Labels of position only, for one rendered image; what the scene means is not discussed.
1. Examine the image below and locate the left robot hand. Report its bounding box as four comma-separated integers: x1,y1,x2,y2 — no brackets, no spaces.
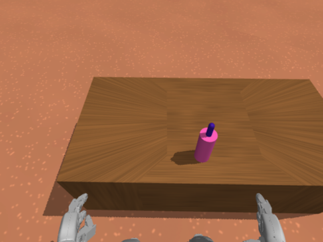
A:
57,193,96,242

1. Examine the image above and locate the bottle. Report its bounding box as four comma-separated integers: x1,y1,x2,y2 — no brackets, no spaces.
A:
194,123,218,162

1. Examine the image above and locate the right robot hand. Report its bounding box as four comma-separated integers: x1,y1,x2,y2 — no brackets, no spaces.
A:
243,193,286,242

